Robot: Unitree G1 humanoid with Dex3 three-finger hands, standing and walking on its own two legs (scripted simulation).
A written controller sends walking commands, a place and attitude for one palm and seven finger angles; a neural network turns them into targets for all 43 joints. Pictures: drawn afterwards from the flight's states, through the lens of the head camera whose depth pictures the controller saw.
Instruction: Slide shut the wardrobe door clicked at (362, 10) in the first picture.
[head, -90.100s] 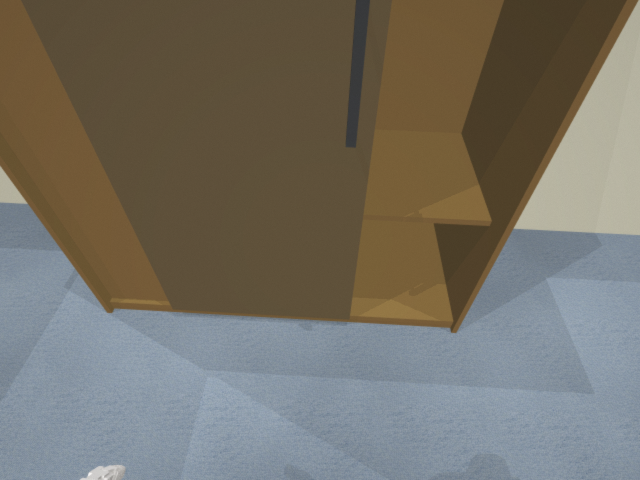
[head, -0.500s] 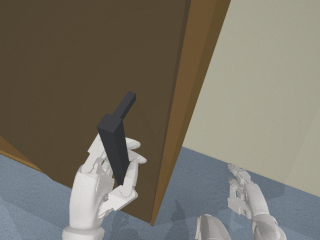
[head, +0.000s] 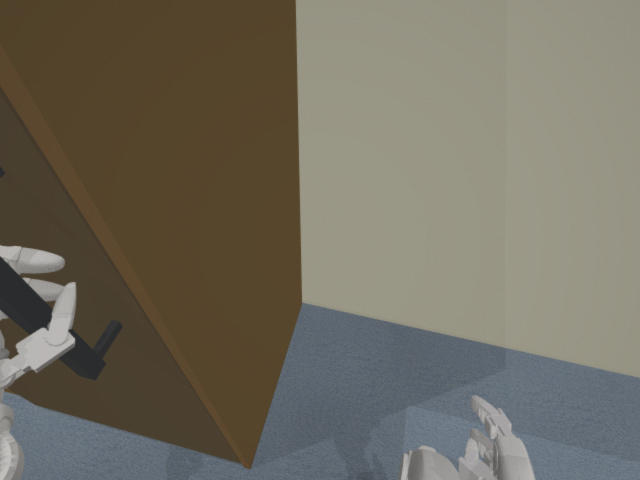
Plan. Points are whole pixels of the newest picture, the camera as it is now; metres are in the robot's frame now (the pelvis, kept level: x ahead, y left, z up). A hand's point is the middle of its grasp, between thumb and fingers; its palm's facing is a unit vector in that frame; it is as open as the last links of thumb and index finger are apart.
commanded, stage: stop walking and hold the door there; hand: left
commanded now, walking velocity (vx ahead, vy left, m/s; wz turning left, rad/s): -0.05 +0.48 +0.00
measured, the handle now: (47, 291) +0.21 +0.30 +0.17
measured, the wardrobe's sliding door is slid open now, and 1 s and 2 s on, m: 0.00 0.00 0.00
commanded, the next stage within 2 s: none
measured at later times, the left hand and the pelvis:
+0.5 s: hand (51, 328) +0.18 +0.29 +0.15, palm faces +0.54 -0.74 -0.40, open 6.4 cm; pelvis -0.05 -0.04 +0.00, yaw -8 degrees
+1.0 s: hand (50, 328) +0.18 +0.29 +0.15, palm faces +0.49 -0.77 -0.40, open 6.2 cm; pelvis -0.11 -0.03 -0.01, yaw -13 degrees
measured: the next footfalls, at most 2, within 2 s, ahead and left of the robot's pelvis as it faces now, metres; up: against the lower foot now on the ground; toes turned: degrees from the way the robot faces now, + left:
right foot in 0.04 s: +0.14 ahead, -0.18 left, +0.00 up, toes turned -4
left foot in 0.32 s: +0.00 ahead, +0.06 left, +0.00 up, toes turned -10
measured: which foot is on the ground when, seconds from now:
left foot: down 0.00-0.04, up 0.06-0.30, down 0.32-1.00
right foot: up 0.00-0.02, down 0.04-0.32, up 0.34-0.58, down 0.60-1.00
